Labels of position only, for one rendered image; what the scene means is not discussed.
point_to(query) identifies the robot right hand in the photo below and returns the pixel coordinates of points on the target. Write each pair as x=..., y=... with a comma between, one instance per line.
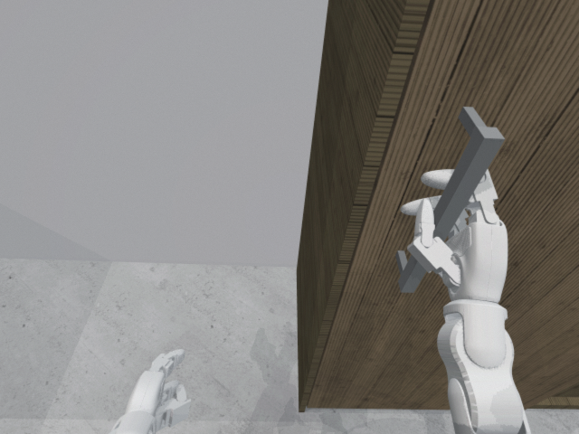
x=481, y=248

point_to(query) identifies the robot left hand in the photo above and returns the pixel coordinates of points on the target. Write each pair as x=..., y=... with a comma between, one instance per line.
x=152, y=395

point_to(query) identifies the robot left forearm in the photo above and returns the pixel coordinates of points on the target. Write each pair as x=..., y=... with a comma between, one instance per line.
x=135, y=422

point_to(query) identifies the handle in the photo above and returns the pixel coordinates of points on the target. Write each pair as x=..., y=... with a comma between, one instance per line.
x=480, y=151

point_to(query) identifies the robot right forearm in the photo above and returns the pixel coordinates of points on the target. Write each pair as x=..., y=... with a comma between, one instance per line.
x=478, y=355

